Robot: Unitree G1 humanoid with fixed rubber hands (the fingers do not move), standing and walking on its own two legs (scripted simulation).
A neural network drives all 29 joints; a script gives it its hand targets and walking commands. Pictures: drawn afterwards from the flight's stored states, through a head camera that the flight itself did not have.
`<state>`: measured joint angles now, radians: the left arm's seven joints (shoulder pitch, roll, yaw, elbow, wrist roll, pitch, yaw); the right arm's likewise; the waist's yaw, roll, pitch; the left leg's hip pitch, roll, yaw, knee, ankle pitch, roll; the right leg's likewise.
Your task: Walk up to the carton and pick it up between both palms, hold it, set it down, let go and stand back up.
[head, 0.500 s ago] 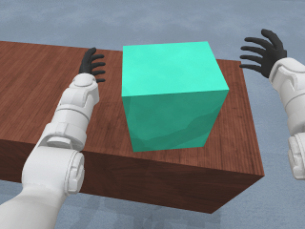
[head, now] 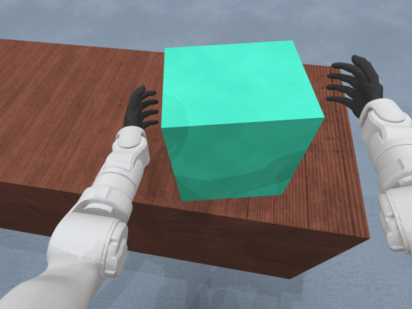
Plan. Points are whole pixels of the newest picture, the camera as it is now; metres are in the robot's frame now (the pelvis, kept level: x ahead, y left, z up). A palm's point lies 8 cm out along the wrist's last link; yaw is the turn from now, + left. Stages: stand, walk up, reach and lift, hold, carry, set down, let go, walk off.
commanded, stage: reach and lift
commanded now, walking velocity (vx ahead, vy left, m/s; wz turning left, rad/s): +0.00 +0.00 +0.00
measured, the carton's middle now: (230, 130) +0.48 +0.02 +0.04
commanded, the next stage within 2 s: none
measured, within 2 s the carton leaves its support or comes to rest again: leaves its support in 1.36 s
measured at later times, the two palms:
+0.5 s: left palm (146, 132) +0.44 +0.18 +0.07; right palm (337, 106) +0.50 -0.17 +0.11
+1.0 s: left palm (149, 135) +0.43 +0.17 +0.08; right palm (328, 109) +0.49 -0.15 +0.11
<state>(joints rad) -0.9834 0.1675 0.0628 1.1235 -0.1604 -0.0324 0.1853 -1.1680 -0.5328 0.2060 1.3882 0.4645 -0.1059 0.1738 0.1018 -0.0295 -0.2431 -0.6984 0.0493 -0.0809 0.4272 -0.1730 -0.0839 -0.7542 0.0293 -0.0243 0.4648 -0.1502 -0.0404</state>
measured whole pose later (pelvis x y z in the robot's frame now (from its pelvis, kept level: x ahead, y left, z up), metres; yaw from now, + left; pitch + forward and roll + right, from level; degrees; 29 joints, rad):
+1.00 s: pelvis -0.01 +0.00 +0.00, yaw +0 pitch +21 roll +1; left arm -0.98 0.00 0.31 1.12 -0.03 -0.08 0.22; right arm -1.16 -0.31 -0.23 1.38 0.07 -0.13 0.08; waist 0.11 -0.02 -0.19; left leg -0.63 0.05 -0.08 0.43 -0.17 -0.09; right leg -0.69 0.03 -0.02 0.46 -0.14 -0.04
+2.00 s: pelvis +0.00 +0.01 +0.01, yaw +0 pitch +11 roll +0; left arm -0.82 -0.11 0.55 0.90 0.21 0.02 0.16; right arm -0.99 -0.15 -0.61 1.19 -0.31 -0.13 0.13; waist 0.10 -0.01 -0.09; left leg -0.40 0.05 -0.08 0.41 -0.21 -0.07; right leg -0.44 0.03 -0.02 0.43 -0.18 -0.03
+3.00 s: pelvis -0.01 +0.02 +0.02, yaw +0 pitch +0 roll +0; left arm -0.79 -0.01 0.39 0.89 0.21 0.21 0.15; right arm -0.94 -0.12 -0.44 1.17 -0.24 -0.01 0.03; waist 0.04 -0.03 -0.09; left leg -0.19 0.03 -0.08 0.40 -0.21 -0.05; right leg -0.23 0.00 -0.02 0.41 -0.18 -0.01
